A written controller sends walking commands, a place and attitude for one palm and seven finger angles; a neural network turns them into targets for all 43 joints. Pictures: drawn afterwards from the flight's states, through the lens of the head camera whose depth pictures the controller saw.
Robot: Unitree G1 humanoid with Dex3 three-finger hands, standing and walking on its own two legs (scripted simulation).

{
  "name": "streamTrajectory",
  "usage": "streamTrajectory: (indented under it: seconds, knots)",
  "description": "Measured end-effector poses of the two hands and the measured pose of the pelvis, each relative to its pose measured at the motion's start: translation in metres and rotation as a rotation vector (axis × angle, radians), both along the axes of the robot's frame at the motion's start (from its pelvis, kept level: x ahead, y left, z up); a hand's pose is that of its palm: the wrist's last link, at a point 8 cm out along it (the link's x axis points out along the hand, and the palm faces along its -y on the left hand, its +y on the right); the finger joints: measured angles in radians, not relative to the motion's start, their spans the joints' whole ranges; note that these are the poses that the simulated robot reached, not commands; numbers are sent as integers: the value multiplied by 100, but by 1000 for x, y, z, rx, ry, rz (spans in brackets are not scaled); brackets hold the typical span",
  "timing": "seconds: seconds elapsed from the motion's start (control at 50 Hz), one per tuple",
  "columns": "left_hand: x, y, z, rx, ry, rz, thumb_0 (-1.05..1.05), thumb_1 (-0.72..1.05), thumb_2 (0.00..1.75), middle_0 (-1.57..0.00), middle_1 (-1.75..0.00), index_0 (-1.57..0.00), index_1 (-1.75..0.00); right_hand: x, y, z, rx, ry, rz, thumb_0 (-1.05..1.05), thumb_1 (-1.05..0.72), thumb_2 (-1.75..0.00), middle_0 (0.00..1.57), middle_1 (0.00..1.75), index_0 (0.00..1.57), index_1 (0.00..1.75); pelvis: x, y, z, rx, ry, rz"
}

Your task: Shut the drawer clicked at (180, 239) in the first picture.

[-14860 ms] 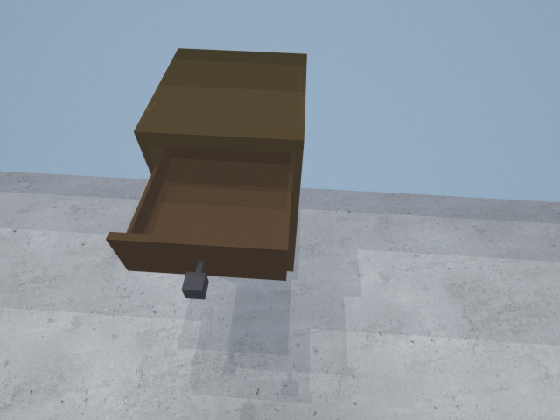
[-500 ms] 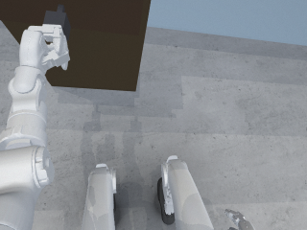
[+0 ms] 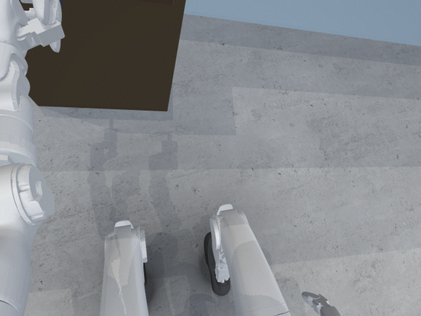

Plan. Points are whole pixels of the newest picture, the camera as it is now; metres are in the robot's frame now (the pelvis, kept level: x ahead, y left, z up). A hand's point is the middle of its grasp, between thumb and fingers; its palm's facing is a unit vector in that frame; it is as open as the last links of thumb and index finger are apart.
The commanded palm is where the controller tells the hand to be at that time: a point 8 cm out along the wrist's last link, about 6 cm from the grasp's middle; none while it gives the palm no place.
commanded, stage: push the drawer shut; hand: left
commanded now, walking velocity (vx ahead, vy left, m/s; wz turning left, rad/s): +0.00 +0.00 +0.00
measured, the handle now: out of the picture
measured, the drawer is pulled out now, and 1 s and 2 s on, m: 0.01 0.00 0.00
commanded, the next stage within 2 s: pull the fist back off the drawer in 0.38 s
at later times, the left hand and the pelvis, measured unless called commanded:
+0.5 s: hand (52, 16) +0.59 +0.20 +0.04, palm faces -0.03 -1.00 -0.07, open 3.2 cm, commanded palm +0.64 +0.17 +0.05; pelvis -0.02 +0.00 -0.01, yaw +0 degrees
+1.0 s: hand (56, 18) +0.58 +0.19 +0.04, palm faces -0.05 -1.00 -0.05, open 3.3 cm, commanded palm +0.58 +0.18 +0.05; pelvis -0.01 +0.01 +0.00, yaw -1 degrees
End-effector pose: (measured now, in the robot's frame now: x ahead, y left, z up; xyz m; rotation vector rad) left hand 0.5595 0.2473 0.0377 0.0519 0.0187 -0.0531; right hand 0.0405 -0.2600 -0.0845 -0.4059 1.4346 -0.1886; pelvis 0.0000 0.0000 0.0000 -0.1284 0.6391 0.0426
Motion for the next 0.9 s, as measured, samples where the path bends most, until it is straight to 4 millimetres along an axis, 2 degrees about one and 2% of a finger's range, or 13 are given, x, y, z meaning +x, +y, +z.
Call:
streamTrajectory:
  seconds: [0.1,0.34,0.58,0.76,0.9]
  knots:
    - [9,2,-1,1,4,-5,-1,68,88,-140,-160,-140,-160,-11,4,0,-3,29,-10,0,-90,-90,21,30,20,30,-2,2,-3,-7,6,0]
    - [10,4,1,15,23,8,-2,62,92,-140,-160,-146,-160,-37,11,2,-11,67,-20,0,-90,-90,21,30,20,30,-12,2,-7,-19,1,10]
    - [8,2,4,26,39,28,1,64,91,-140,-160,-146,-160,-57,10,10,-36,49,-29,0,-90,-90,21,30,20,30,-23,4,-6,-25,-7,11]
    - [9,3,6,25,33,5,4,65,89,-140,-160,-145,-160,-65,14,13,-28,60,-39,0,-90,-90,21,30,20,30,-23,7,-5,-28,-8,5]
    - [8,1,5,15,15,-1,5,68,89,-140,-160,-142,-160,-62,19,12,-6,74,-47,0,-90,-90,21,30,20,30,-18,10,-3,-28,-4,1]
